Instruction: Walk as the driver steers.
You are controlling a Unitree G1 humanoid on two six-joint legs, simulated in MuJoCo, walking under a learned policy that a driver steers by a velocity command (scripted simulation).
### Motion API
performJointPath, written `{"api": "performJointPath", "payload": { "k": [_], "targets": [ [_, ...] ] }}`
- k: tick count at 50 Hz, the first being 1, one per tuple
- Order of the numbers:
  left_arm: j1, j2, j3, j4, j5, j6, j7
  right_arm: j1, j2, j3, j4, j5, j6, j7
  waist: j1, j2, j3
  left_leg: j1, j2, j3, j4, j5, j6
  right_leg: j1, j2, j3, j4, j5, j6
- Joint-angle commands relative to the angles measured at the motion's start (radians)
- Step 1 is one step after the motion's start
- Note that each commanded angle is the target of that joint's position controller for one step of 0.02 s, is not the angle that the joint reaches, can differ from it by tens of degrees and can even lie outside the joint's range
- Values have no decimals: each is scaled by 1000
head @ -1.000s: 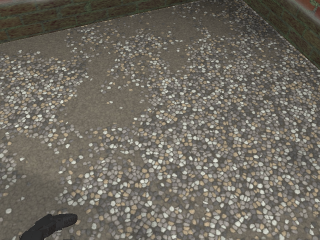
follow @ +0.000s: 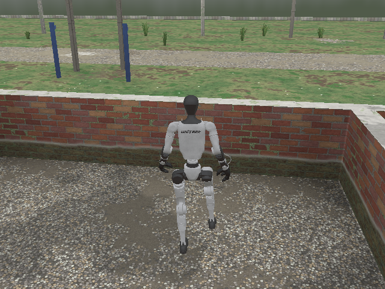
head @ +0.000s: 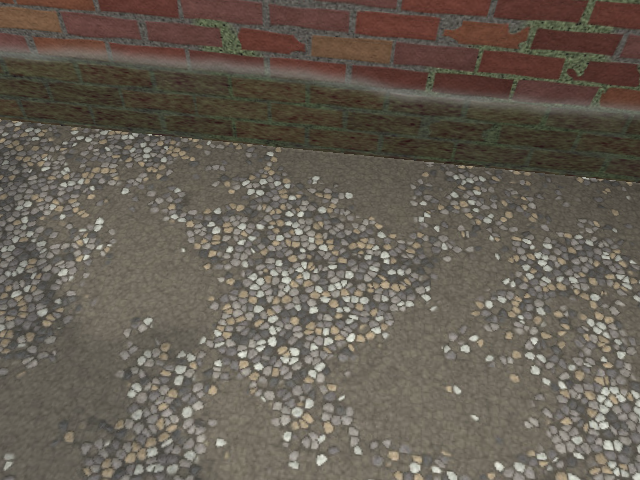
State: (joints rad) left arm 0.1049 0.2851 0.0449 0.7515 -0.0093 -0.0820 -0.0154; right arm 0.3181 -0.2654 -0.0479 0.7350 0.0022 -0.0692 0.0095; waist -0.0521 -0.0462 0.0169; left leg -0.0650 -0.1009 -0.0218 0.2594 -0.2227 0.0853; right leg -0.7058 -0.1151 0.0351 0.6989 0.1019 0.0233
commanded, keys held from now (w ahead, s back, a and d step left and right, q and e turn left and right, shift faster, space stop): w+e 0.16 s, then no key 0.84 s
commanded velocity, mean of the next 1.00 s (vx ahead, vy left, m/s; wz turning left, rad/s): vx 0.20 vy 0.00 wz -0.11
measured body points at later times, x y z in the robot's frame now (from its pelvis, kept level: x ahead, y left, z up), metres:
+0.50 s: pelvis +0.24 -0.07 +0.00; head +0.28 -0.09 +0.44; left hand +0.40 +0.17 -0.11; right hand +0.35 -0.35 -0.12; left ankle +0.36 +0.09 -0.70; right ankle +0.25 -0.14 -0.75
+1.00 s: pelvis +0.32 -0.04 -0.01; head +0.33 -0.04 +0.44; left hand +0.45 +0.20 -0.15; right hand +0.43 -0.31 -0.13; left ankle +0.37 +0.07 -0.75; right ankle +0.25 -0.14 -0.75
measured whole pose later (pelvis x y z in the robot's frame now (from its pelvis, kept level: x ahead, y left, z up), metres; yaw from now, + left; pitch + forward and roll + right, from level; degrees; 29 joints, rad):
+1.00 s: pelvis +0.32 -0.04 -0.01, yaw -9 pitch +0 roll +0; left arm 0.19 0.24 0.02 0.90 0.01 0.01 0.01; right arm 0.13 -0.22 -0.04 0.79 -0.01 -0.01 -0.02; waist 0.01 0.00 0.03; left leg -0.31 0.00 -0.01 0.56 -0.25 0.00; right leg -0.16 0.03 0.03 0.54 -0.37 -0.02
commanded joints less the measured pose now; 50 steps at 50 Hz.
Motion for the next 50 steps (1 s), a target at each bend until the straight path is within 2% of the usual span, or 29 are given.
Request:
{"api": "performJointPath", "payload": {
  "k": [1, 4, 6, 7, 8, 9, 10, 11, 12, 13, 14, 15, 16, 18, 20, 23, 27, 29, 30, 31, 32, 33, 34, 35, 36, 37, 39, 43, 50],
  "targets": [
    [-123, 60, 6, -92, -13, -15, -19, 29, -168, -47, -22, 1, -16, -5, -35, 98, 38, 15, 296, -84, -90, 250, 120, 11, 18, -12, -85, 56, -27],
    [-166, 61, 4, -125, -15, -17, -41, 54, -176, -52, 8, 1, -3, -9, -46, 90, 56, 146, 341, -64, -41, 345, 109, -53, 44, -12, -129, -62, -64],
    [-147, 67, 6, -134, -13, -18, -53, 39, -188, -57, 11, 4, 8, -17, -24, 106, 33, 189, 349, -31, 25, 535, 86, -7, 75, -38, -146, -156, -93],
    [-107, 83, 14, -130, -9, -17, -54, 22, -200, -60, 6, 3, 12, -22, 0, 125, -6, 192, 340, -9, 85, 720, 70, 75, 108, -71, -144, -200, -109],
    [-32, 109, 28, -116, -5, -13, -51, 9, -210, -62, 0, 3, 19, -28, 43, 139, -66, 189, 323, 16, 189, 904, 52, 195, 149, -106, -145, -225, -129],
    [104, 147, 51, -84, 3, -12, -43, -7, -201, -55, -7, 3, 26, -35, 122, 115, -138, 121, 276, 53, 384, 980, 19, 405, 177, -108, -200, -144, -159],
    [255, 221, 68, -65, 16, -11, -30, 3, -166, -36, -34, -17, 18, -43, 172, 13, -264, -113, 229, 78, 686, 674, -28, 728, 4, 115, -168, 122, -226],
    [261, 276, 72, -63, 15, -13, -30, 165, -48, 3, -38, -32, -4, -20, 75, -232, -407, -534, 19, 37, 1061, -341, -106, 1104, -267, 604, -199, 258, -438],
    [308, 181, 54, -63, 1, -3, -25, 97, -155, -15, -11, -11, -22, -8, 160, -84, -478, -589, 51, -109, 1148, -391, -102, 1124, -252, 627, -248, 247, -413],
    [231, 160, 43, -78, 5, 3, -17, -14, -176, -22, -53, 23, -28, -3, 157, -49, -325, -647, 101, -98, 1130, -329, -100, 1004, -223, 458, -258, 333, -369],
    [167, 137, 36, -87, 5, 7, -13, -71, -167, -16, -64, 18, -29, -9, 132, 45, -227, -641, 145, -71, 1062, -273, -103, 858, -185, 353, -269, 410, -332],
    [124, 116, 27, -92, 6, 10, -10, -98, -165, -20, -68, 2, -21, -16, 104, 70, -157, -610, 167, -56, 999, -244, -112, 727, -157, 295, -298, 441, -317],
    [104, 103, 20, -92, 16, 9, -8, -76, -159, -23, -70, -1, -6, -20, 63, 44, -139, -527, 186, -59, 953, -219, -116, 620, -130, 252, -331, 457, -308],
    [61, 100, 17, -83, 23, 4, -10, -4, -116, -16, -46, -2, 21, -31, 14, -2, -130, -433, 186, -43, 855, -177, -138, 498, -95, 171, -376, 494, -307],
    [39, 116, 22, -69, 25, 5, -5, 9, -96, -11, -37, -7, 33, -41, 1, -23, -136, -399, 179, -28, 739, -106, -157, 456, -70, 104, -389, 538, -301],
    [36, 120, 23, -48, 19, 23, 7, -41, -82, -8, -33, -9, 38, -43, 23, -33, -156, -352, 177, -20, 583, 53, -158, 458, -36, 44, -387, 464, -262],
    [62, 109, 16, -9, 22, 42, 9, -137, -90, -13, -49, -3, 44, -42, 64, -36, -128, -335, 173, -33, 434, 102, -147, 497, -53, 79, -383, 260, -247],
    [61, 102, 11, 6, 21, 49, 7, -158, -94, -18, -55, -6, 43, -39, 66, -44, -109, -311, 163, -33, 357, 66, -132, 512, -67, 114, -357, 175, -243],
    [50, 94, 7, 10, 16, 51, 7, -150, -91, -19, -51, -8, 40, -37, 51, -42, -103, -271, 154, -25, 284, 90, -118, 508, -60, 121, -331, 125, -229],
    [50, 82, 1, 16, 8, 52, 7, -135, -90, -20, -45, -15, 35, -35, 34, -28, -98, -201, 150, -20, 176, 197, -98, 494, -36, 121, -303, 49, -195],
    [84, 64, -6, 21, 17, 45, 8, -131, -123, -26, -47, -25, 31, -39, 47, 15, -112, -112, 202, -77, 155, 404, -77, 465, 5, 114, -269, -46, -148],
    [166, 59, -6, 33, 37, 36, 4, -140, -178, -37, -56, -26, 34, -45, 106, 110, -142, -9, 273, -131, 210, 581, -35, 403, 75, 77, -231, -212, -107],
    [209, 34, -12, 49, 35, 36, 6, -158, -146, -33, -48, -19, 43, -45, 124, 192, -172, 4, 286, -146, 234, 495, 16, 387, 113, 34, -247, -353, -74],
    [156, 45, -15, 49, 31, 44, 9, -175, -96, -26, -51, -12, 50, -38, 91, 179, -144, -48, 249, -132, 224, 350, 7, 409, 118, 17, -254, -375, -57],
    [110, 58, -11, 44, 27, 57, 12, -183, -75, -20, -52, -13, 53, -33, 72, 150, -109, -82, 222, -114, 219, 271, -16, 399, 117, 16, -254, -362, -56],
    [90, 64, -9, 44, 23, 69, 15, -186, -77, -19, -54, -15, 51, -30, 63, 129, -82, -98, 204, -98, 225, 258, -30, 391, 111, 25, -251, -335, -63],
    [90, 68, -7, 45, 26, 82, 17, -174, -92, -23, -42, -15, 42, -28, 62, 116, -76, -103, 191, -84, 240, 287, -39, 407, 101, 35, -249, -284, -67],
    [98, 66, -5, 68, 18, 80, 23, -172, -84, -22, -25, -10, 39, -33, 58, 91, -98, -73, 186, -76, 271, 392, -33, 443, 91, 40, -227, -184, -62],
    [101, 59, -1, 118, 15, 89, 32, -199, -77, -25, 14, -8, 51, -35, 60, 52, -71, -75, 170, -65, 263, 342, -30, 460, 87, 41, -239, -195, -55]
  ]
}}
